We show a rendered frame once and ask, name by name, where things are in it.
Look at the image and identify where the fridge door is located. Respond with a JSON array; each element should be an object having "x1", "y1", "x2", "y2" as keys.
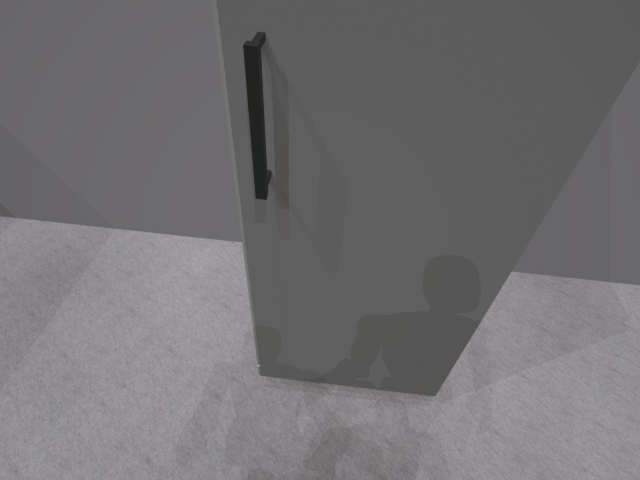
[{"x1": 217, "y1": 0, "x2": 640, "y2": 396}]

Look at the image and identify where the handle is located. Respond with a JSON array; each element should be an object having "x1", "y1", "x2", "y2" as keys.
[{"x1": 243, "y1": 32, "x2": 271, "y2": 200}]

